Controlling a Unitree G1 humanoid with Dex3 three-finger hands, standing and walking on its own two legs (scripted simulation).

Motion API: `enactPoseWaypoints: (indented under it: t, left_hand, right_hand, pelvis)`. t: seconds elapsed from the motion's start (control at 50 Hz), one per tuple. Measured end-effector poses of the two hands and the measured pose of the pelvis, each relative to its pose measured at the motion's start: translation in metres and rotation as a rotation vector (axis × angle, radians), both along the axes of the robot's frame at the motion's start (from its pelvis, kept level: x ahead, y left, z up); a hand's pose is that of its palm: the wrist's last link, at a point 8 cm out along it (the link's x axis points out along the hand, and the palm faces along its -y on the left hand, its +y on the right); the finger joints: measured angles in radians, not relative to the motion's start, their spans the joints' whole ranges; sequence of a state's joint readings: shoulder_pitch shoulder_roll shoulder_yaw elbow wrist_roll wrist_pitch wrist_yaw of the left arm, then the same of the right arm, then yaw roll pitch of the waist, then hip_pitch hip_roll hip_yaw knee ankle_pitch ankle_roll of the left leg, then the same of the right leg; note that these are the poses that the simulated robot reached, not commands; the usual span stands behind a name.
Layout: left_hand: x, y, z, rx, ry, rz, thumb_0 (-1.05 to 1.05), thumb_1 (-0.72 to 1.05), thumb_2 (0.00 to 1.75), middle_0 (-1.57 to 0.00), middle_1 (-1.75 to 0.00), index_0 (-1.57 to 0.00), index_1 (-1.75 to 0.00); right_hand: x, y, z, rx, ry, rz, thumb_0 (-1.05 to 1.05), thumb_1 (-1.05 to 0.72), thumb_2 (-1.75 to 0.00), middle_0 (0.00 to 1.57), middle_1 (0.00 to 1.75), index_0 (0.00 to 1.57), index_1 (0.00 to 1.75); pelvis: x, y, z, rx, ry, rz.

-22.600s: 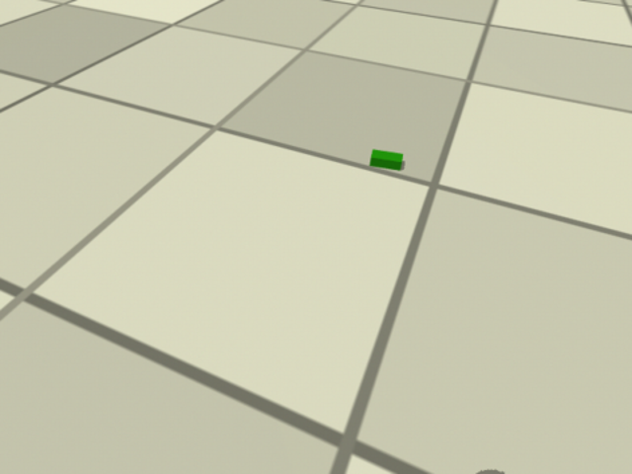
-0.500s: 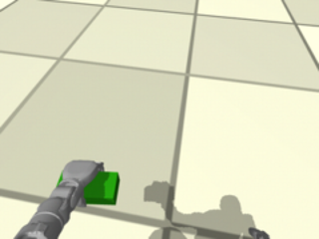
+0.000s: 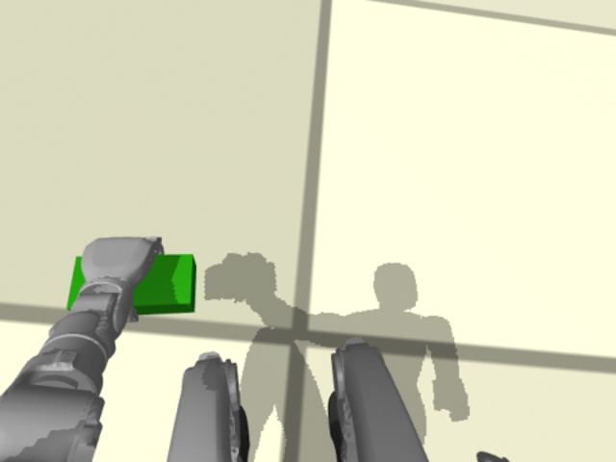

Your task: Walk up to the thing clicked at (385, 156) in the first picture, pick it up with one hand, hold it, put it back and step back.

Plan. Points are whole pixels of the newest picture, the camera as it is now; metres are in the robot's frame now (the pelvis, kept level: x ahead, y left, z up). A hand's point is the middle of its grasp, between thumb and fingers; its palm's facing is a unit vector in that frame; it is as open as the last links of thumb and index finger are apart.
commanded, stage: crouch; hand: left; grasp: from above
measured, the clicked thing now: (137, 285) +0.40 +0.22 -0.17
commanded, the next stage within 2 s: lower in 1.04 s
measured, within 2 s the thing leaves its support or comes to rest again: neither
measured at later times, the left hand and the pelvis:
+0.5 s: hand (157, 292) +0.42 +0.23 -0.30, palm faces -0.45 +0.03 -0.89, open 10.7 cm; pelvis -0.01 -0.01 -0.13, yaw -2 degrees
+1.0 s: hand (166, 296) +0.43 +0.23 -0.37, palm faces -0.47 +0.02 -0.88, open 10.7 cm; pelvis -0.02 -0.01 -0.19, yaw -4 degrees
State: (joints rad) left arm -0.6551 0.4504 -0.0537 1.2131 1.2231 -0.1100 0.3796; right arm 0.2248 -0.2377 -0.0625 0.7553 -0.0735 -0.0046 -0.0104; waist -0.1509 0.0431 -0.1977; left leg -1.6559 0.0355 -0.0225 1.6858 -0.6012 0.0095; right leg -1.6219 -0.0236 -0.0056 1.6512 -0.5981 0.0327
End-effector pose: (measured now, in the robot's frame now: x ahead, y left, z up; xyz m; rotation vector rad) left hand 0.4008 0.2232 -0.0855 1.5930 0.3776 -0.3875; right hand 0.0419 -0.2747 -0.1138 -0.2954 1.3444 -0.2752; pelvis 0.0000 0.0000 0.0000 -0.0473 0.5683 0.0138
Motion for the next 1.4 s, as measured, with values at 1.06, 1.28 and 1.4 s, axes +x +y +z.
enactPoseWaypoints:
  t: [1.06,1.28,1.4]
  left_hand:
    - [0.037,0.007,-0.228,-0.043,0.007,-0.002,0.0,-0.14,0.61,-0.64,-0.65,-0.66,-0.62]
    - [0.041,0.009,-0.248,-0.041,0.025,0.006,0.0,-0.14,0.61,-0.65,-0.64,-0.66,-0.61]
    - [0.043,0.008,-0.264,-0.053,0.033,0.002,0.0,-0.15,0.61,-0.65,-0.64,-0.67,-0.61]
  right_hand:
    - [-0.031,-0.011,-0.18,0.042,0.121,0.112,0.01,-0.92,-0.9,0.2,0.3,0.21,0.3]
    - [-0.027,-0.011,-0.192,0.042,0.124,0.135,0.0,-0.92,-0.9,0.2,0.3,0.21,0.3]
    - [-0.031,-0.012,-0.199,0.045,0.142,0.15,0.0,-0.91,-0.9,0.2,0.3,0.21,0.3]
  pelvis:
    - [-0.019,-0.008,-0.194,-0.042,0.044,-0.035]
    - [-0.018,-0.008,-0.208,-0.048,0.034,-0.038]
    - [-0.018,-0.009,-0.218,-0.055,0.02,-0.043]
